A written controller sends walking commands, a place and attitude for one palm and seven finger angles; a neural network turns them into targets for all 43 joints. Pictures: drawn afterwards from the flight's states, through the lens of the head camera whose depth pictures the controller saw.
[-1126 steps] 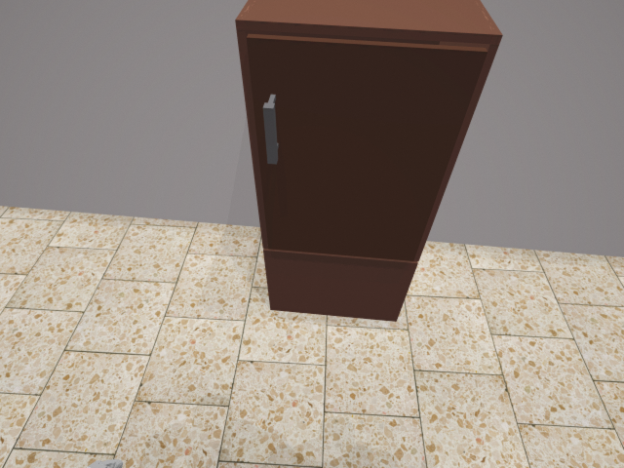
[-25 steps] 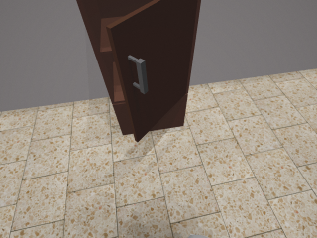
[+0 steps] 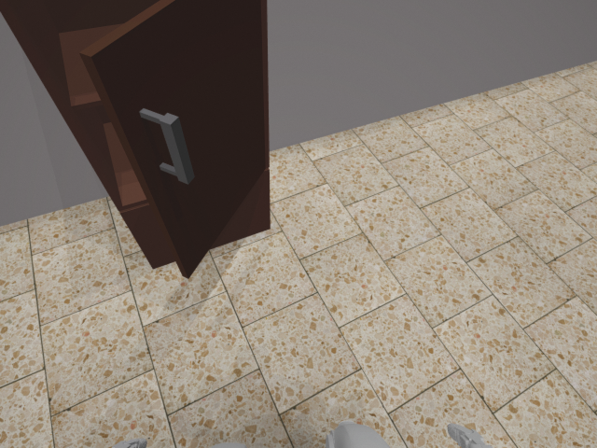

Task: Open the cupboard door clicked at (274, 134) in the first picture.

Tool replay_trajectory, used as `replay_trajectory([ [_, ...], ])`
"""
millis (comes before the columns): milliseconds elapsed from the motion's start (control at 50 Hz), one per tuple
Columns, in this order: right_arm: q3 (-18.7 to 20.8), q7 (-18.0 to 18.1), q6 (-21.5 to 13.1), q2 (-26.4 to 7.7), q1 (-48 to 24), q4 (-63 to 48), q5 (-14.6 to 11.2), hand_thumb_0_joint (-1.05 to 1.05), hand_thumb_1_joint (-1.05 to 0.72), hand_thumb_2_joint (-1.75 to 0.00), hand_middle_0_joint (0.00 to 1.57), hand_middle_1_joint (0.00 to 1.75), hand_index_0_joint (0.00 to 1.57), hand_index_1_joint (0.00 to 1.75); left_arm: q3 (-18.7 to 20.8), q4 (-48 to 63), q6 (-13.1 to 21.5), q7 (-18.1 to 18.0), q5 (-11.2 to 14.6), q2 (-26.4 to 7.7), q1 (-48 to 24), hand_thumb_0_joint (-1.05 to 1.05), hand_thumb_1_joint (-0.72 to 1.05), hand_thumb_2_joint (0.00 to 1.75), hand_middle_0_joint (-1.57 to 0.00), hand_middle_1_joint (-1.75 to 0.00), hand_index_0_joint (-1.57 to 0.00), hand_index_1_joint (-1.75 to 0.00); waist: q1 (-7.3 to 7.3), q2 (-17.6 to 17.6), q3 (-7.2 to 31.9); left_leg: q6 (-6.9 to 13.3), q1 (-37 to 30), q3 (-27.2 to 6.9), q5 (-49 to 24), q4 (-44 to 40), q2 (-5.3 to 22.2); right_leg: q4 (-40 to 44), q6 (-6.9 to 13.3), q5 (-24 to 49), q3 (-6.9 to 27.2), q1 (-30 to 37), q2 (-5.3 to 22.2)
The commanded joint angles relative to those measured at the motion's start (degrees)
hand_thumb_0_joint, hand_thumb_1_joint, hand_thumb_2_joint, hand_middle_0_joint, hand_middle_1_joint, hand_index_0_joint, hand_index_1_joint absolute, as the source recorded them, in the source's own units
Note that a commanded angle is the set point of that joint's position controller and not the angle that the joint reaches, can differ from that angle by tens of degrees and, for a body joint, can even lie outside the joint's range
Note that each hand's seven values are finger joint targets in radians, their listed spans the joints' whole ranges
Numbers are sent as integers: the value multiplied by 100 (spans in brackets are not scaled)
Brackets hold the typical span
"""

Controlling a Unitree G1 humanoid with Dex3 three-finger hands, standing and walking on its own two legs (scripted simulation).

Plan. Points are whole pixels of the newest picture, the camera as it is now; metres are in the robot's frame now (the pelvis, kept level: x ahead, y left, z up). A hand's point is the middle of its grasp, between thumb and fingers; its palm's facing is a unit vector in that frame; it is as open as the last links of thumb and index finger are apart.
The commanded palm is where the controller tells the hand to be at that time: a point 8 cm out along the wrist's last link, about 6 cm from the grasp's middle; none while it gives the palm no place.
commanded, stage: walk to a spot facing it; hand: left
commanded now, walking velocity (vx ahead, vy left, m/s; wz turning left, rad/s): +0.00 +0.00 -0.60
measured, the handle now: (168, 147) +0.52 +0.26 +0.04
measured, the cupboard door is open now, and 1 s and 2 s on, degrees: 41 41 41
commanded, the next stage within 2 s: none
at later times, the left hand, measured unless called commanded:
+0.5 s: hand (203, 429) +0.15 +0.15 -0.17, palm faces -0.31 -0.92 -0.24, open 7.4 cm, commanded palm none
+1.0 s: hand (254, 405) +0.19 +0.08 -0.15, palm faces -0.54 -0.81 -0.23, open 7.4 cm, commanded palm none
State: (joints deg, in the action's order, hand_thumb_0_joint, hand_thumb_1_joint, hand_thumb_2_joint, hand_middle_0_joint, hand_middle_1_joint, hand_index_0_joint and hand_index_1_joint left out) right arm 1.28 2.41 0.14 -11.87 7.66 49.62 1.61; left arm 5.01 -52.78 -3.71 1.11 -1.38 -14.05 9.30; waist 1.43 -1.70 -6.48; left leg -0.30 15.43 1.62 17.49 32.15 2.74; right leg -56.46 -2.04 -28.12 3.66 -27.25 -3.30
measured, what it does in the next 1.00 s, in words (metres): steps on the spot, turning right: right foot, then left foot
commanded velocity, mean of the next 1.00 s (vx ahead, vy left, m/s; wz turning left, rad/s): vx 0.11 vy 0.00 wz -0.60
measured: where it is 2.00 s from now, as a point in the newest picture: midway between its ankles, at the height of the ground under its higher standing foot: (409, 404)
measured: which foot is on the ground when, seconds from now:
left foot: down 0.00-0.22, up 0.24-0.50, down 0.52-0.76, up 0.78-1.00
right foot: up 0.00-0.20, down 0.22-0.50, up 0.52-0.74, down 0.76-1.00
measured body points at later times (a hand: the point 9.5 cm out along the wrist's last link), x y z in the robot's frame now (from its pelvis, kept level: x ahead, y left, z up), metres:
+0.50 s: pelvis +0.01 -0.02 +0.00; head +0.06 -0.03 +0.44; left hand +0.17 +0.20 -0.15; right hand +0.00 -0.30 -0.14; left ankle +0.06 +0.11 -0.73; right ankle +0.00 -0.14 -0.73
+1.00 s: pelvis +0.05 -0.06 +0.01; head +0.08 -0.09 +0.46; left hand +0.22 +0.12 -0.14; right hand -0.04 -0.33 -0.13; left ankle +0.15 +0.04 -0.69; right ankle -0.04 -0.14 -0.73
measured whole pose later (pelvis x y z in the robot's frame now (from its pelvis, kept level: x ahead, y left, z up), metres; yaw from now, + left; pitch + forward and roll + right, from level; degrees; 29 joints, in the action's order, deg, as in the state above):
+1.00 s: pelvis +0.05 -0.06 +0.01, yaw -36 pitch +1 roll +1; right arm 4.0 -0.7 1.5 -14.6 9.9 51.5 1.0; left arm 3.6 -54.5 0.1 1.1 -1.6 -11.9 15.3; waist 0.6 -0.2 -4.6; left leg -4.0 27.4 2.8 20.4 49.9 3.8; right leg -25.4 2.2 -15.7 3.6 -10.8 -1.7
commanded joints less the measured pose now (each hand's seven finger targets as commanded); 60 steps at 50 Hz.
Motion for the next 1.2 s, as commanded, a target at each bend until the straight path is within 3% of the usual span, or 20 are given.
replay_trajectory([
  [0, 277, 85, -44, -1132, 486, -283, 62, 0, -90, -90, 20, 30, 20, 30, 57, 594, 122, 108, 52, -326, -204, 0, 90, 90, -20, -30, -20, -30, -169, 1217, 805, 786, -1035, -405, -3724, -877, 1453, -375, -125, -9, -422, -371, 417],
  [140, 381, -12, 37, -1347, 622, -169, 23, 0, -90, -90, 20, 30, 20, 30, 42, 534, 169, 140, 48, -403, 39, 0, 90, 90, -20, -30, -20, -30, -82, 1220, 736, 386, -447, 111, -2466, -278, 1431, 2383, 145, 1109, -966, 1363, 214],
  [160, 391, -50, 43, -1282, 582, -214, -20, 0, -90, -90, 20, 30, 20, 30, 87, 430, 212, 106, 33, -637, 385, 0, 90, 90, -20, -30, -20, -30, 79, 839, 872, 131, 8, 307, -1979, 344, 1248, 3052, 293, 1923, -672, 2136, 400],
  [200, 262, -67, 97, -788, 117, -574, -119, 0, -90, -90, 20, 30, 20, 30, 275, 262, 270, -69, 34, -1663, 1053, 0, 90, 90, -20, -30, -20, -30, 509, -1523, 1066, -343, 1790, 444, 2168, 2825, 118, 3707, 1536, 4488, 2238, 2822, 2686],
  [220, 278, -40, 126, -801, -1, -541, -123, 0, -90, -90, 20, 30, 20, 30, 273, 301, 242, -137, 25, -1541, 929, 0, 90, 90, -20, -30, -20, -30, 448, -1211, 924, -276, 1978, -128, 1910, 3320, 230, 3697, 1715, 3554, 2227, 2505, 2422],
  [440, 262, -42, 58, -641, 990, -35, -128, 0, -90, -90, 20, 30, 20, 30, 164, 599, 139, -137, 16, -1001, -290, 0, 90, 90, -20, -30, -20, -30, -450, -630, 751, -243, -528, 46, -126, -216, -114, 3194, 857, 1943, 1581, 527, 1083],
  [480, 403, 20, -47, -1540, 1250, -71, 31, 0, -90, -90, 20, 30, 20, 30, 35, 798, 104, -45, 112, -397, -127, 0, 90, 90, -20, -30, -20, -30, -481, 2006, 789, 586, -1218, -2410, 245, -1809, 1971, 1276, 209, -118, 295, -813, -149],
  [500, 414, 84, -48, -1694, 1209, -187, 51, 0, -90, -90, 20, 30, 20, 30, 70, 911, 155, 9, 77, -586, -316, 0, 90, 90, -20, -30, -20, -30, -475, 1623, 742, 1140, -574, -2822, 7, -2002, 2657, 72, 84, -643, -77, -634, 115],
  [640, 338, 12, -44, -1288, 858, -191, 77, 0, -90, -90, 20, 30, 20, 30, -15, 687, 145, 152, 53, -269, -374, 0, 90, 90, -20, -30, -20, -30, -310, 1417, 886, 648, -706, -185, -2842, -846, 1543, 990, 1, -29, -831, 396, 303],
  [700, 389, -51, 27, -1355, 820, -193, 24, 0, -90, -90, 20, 30, 20, 30, 26, 530, 206, 149, 43, -389, 124, 0, 90, 90, -20, -30, -20, -30, -105, 1117, 1069, 257, -180, 202, -955, -252, 1400, 2757, 152, 922, -1068, 1726, 155],
  [720, 369, -94, 44, -1148, 662, -264, -26, 0, -90, -90, 20, 30, 20, 30, 128, 405, 241, 112, 0, -758, 533, 0, 90, 90, -20, -30, -20, -30, 126, 219, 1041, -16, 859, 493, 394, 512, 1050, 3499, 390, 624, -269, 2655, 666],
  [740, 259, -163, 40, -643, 291, -539, -85, 0, -90, -90, 20, 30, 20, 30, 280, 280, 281, 14, -49, -1460, 889, 0, 90, 90, -20, -30, -20, -30, 392, -1874, 752, -393, 2520, 1057, 2147, 2054, 128, 4364, 1131, 136, 2368, 3231, 2267],
  [760, 253, -180, 51, -884, -361, -751, -29, 0, -90, -90, 20, 30, 20, 30, 325, 254, 274, -48, 46, -1616, 1298, 0, 90, 90, -20, -30, -20, -30, 799, -1315, 521, -307, 2784, 123, 1985, 2835, 249, 4537, 1604, 79, 2839, 2803, 2680],
  [780, 301, -188, 49, -866, -365, -669, -78, 0, -90, -90, 20, 30, 20, 30, 302, 276, 307, -100, 25, -1489, 1016, 0, 90, 90, -20, -30, -20, -30, 483, -1137, 505, -299, 2873, -155, 1498, 3323, 339, 4586, 1674, -838, 2960, 2564, 2387],
  [860, 343, -300, 8, -713, -59, -365, -33, 0, -90, -90, 20, 30, 20, 30, 161, 358, 479, -115, -7, -949, 376, 0, 90, 90, -20, -30, -20, -30, -31, -695, 462, -378, 1888, -45, 320, 2621, 356, 4360, 1290, 607, 1425, 1846, 1623],
  [980, 324, -320, -161, -542, -280, -449, -67, 0, -90, -90, 20, 30, 20, 30, 213, 121, 553, -34, -16, -1054, 734, 0, 90, 90, -20, -30, -20, -30, 99, -653, 406, -328, 1277, 129, 286, 1044, -35, 4187, 1393, 859, 1676, 1904, 1475],
  [1040, 312, -230, -301, -642, 282, -276, -75, 0, -90, -90, 20, 30, 20, 30, 229, 137, 547, -27, 22, -928, 476, 0, 90, 90, -20, -30, -20, -30, -253, -558, 543, -271, -187, 145, -212, -320, -155, 3517, 1133, 1127, 1546, 1218, 1166],
  [1060, 351, -158, -351, -853, 848, -52, -73, 0, -90, -90, 20, 30, 20, 30, 183, 195, 552, 0, 26, -717, 358, 0, 90, 90, -20, -30, -20, -30, -496, 14, 786, -168, -1404, -53, -119, -854, 69, 2839, 879, 1107, 1223, 478, 798],
  [1100, 508, -29, -380, -1806, 2296, 207, 113, 0, -90, -90, 20, 30, 20, 30, 56, 569, 590, 107, 73, -255, 79, 0, 90, 90, -20, -30, -20, -30, -1034, 2023, 1173, 1001, -2653, -3390, 1517, -2014, 2758, -425, 354, -699, -224, -1569, -51],
  [1180, 252, -77, -429, -939, 1249, 50, 57, 0, -90, -90, 20, 30, 20, 30, 81, 366, 540, 278, -68, -231, -214, 0, 90, 90, -20, -30, -20, -30, -370, 1020, 87, 724, -991, -1498, 315, -2161, 1890, -1356, 229, 942, -184, -1680, 857],
])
